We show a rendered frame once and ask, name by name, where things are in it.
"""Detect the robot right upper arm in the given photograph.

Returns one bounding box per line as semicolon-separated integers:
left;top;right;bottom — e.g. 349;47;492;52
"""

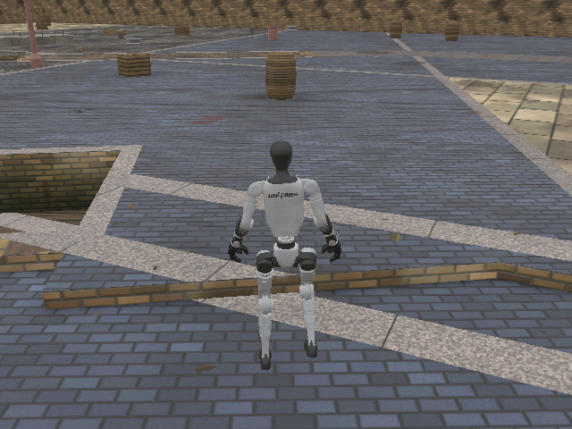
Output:
301;179;328;228

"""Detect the robot head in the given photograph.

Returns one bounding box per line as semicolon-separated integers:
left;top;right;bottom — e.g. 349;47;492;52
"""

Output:
267;141;298;184

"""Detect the robot left upper arm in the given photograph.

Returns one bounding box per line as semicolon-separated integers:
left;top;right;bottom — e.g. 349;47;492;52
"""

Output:
240;181;265;231

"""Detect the robot left forearm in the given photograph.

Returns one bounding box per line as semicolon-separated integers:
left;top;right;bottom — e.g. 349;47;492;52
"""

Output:
231;216;248;248

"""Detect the left robot hand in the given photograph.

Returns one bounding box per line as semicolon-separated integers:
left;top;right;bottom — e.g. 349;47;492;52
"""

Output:
228;243;248;263

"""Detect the robot right forearm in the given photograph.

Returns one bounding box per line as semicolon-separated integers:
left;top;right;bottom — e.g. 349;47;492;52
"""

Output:
319;214;338;246

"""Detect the robot left foot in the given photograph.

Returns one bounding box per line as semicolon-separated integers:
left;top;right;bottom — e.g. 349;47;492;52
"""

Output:
258;348;272;371

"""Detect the right robot hand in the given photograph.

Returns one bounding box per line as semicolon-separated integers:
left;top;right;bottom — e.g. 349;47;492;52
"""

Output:
322;241;341;262

